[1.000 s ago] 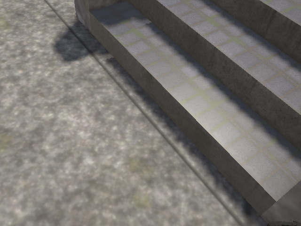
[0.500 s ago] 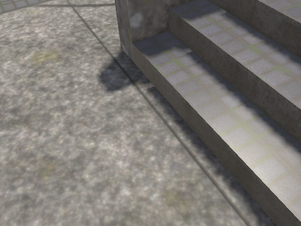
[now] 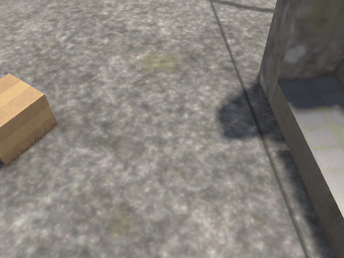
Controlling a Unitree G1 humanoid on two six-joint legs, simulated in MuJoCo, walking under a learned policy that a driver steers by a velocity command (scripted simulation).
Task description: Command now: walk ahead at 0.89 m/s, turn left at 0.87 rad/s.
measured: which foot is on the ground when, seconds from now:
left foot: down 0.00-0.22, up 0.24-0.58, down 0.60-1.00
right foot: up 0.00-0.18, down 0.20-1.00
